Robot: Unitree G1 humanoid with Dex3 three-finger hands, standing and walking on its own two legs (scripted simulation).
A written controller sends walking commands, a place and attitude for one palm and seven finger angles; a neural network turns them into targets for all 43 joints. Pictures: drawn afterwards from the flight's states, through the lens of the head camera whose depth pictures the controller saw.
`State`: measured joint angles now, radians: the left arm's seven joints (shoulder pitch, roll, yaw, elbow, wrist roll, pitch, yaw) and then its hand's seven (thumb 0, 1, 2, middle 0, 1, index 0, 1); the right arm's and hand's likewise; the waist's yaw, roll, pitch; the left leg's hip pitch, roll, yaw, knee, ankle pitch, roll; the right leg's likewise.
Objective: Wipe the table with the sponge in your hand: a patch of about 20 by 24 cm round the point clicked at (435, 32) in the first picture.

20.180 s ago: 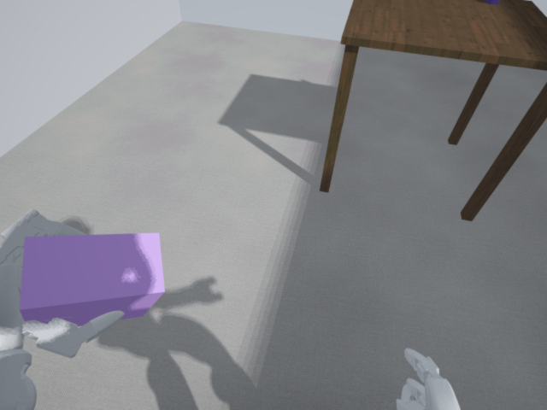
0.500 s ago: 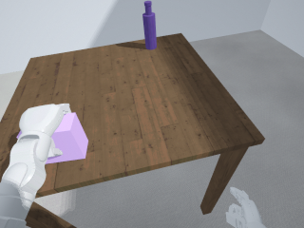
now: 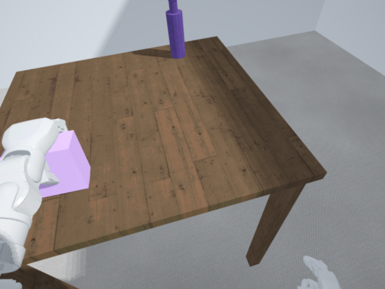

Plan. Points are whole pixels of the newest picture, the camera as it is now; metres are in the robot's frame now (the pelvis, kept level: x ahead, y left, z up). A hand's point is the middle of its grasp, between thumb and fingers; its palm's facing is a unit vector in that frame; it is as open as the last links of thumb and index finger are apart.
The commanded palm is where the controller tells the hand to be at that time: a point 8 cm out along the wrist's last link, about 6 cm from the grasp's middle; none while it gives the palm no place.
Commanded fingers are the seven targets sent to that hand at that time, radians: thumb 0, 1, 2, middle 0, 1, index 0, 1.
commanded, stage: wipe forward along the first lane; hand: left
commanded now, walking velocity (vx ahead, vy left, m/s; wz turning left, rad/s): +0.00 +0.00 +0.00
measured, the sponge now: (54, 171) +0.32 +0.35 +0.07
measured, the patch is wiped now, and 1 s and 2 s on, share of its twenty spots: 0.30 0.45 0.50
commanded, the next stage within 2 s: slide across to the middle lane in 0.62 s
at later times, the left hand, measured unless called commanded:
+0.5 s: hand (47, 139) +0.37 +0.36 +0.12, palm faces -0.11 +0.00 -0.99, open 10.4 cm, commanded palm +0.36 +0.36 +0.16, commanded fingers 0.00 0.10 1.30 -1.20 -1.60 -1.20 -1.60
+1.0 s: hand (65, 130) +0.39 +0.33 +0.12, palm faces -0.07 +0.01 -1.00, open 10.4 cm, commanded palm +0.38 +0.33 +0.18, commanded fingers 0.00 0.10 1.30 -1.20 -1.60 -1.20 -1.60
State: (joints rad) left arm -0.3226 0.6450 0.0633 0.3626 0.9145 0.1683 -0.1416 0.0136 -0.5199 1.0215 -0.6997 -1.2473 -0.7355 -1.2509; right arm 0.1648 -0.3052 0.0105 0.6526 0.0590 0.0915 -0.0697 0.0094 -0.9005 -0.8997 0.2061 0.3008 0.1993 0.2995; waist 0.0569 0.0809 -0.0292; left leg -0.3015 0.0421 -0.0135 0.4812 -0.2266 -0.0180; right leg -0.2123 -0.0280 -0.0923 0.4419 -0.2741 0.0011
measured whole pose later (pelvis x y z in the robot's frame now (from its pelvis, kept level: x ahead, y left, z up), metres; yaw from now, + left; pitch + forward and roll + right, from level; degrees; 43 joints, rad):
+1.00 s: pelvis +0.00 +0.02 +0.00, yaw +0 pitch +6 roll -1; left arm -0.57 0.62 -0.03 0.61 0.95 0.09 -0.06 0.00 -0.52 1.02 -0.70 -1.25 -0.73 -1.26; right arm 0.25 -0.29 -0.02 0.69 0.07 0.12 -0.05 0.01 -0.90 -0.90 0.21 0.30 0.20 0.30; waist 0.03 0.08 -0.05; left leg -0.35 0.02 0.00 0.48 -0.22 0.01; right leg -0.25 -0.05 -0.08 0.41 -0.25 0.01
